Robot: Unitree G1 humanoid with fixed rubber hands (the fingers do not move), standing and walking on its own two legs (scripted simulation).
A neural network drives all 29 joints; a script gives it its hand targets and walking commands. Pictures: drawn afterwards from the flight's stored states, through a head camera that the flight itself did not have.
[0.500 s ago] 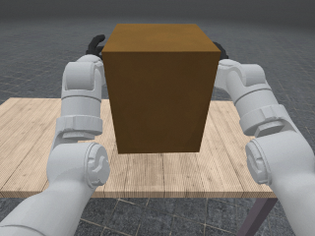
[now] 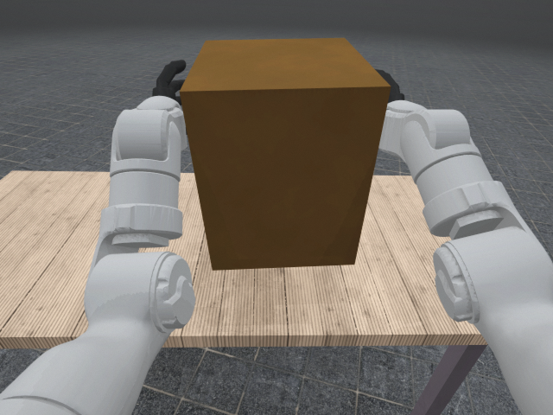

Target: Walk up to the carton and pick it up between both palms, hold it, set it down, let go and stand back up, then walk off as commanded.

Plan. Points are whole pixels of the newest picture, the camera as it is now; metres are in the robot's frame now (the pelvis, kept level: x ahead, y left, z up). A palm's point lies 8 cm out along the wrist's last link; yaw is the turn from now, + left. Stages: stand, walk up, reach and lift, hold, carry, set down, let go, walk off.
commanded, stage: hold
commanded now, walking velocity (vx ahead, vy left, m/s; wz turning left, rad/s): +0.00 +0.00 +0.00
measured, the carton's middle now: (279, 151) +0.38 +0.00 +0.26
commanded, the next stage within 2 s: set down in 1.28 s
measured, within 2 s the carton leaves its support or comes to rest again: neither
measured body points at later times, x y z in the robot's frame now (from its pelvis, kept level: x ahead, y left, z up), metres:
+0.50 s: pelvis +0.00 +0.00 +0.00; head -0.10 +0.03 +0.44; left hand +0.38 +0.15 +0.32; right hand +0.38 -0.14 +0.32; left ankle +0.04 +0.11 -0.75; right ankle -0.01 -0.10 -0.75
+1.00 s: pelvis +0.00 +0.00 +0.00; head -0.09 +0.02 +0.44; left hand +0.39 +0.15 +0.32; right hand +0.39 -0.14 +0.31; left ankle +0.04 +0.11 -0.75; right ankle -0.01 -0.10 -0.75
